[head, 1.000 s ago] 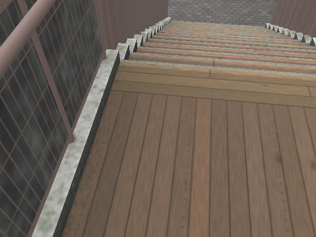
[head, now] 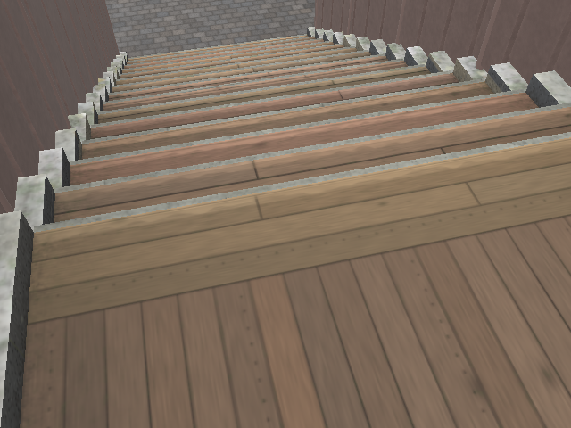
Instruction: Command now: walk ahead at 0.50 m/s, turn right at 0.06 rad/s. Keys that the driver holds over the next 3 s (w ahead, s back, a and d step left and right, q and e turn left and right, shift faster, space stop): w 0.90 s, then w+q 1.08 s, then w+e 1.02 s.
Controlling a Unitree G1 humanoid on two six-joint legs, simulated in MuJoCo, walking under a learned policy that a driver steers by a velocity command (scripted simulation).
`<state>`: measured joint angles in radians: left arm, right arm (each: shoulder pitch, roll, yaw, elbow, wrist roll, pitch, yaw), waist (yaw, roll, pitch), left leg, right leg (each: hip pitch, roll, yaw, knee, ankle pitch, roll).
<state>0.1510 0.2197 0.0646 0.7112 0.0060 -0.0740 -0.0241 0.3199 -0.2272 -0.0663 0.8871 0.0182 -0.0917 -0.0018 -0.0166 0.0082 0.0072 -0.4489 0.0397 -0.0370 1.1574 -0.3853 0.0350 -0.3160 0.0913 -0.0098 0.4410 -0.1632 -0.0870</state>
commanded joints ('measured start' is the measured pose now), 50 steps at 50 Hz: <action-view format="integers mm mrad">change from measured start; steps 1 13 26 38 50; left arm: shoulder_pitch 19 221 82 -246 61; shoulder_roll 87 182 97 73 101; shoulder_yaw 25 46 15 -5 10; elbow -15 143 56 -10 57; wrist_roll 6 -24 -9 -32 -3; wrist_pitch -32 -22 -21 -17 -29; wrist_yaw -10 17 48 -15 -4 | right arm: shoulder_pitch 33 -373 -73 91 -19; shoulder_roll -73 -89 -150 -197 -149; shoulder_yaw -29 -7 -27 -38 -22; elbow -60 -196 -129 -20 -59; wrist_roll -10 -6 -25 -13 13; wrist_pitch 12 5 0 5 16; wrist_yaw -24 26 23 -4 -6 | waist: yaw -17 87 17 -50 37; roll -45 -65 73 55 -99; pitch -37 10 -43 63 -42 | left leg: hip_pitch -125 -80 315 360 -236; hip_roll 81 6 201 191 91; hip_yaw -31 31 -254 -54 -66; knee -77 -631 -1015 -972 12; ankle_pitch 61 360 275 405 52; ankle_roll -20 -11 231 158 0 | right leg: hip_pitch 94 199 -388 -275 243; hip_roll -292 -290 -222 -168 -348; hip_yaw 295 193 69 28 241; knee -232 -170 596 142 -215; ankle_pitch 310 227 -99 230 62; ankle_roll -182 -106 62 87 -111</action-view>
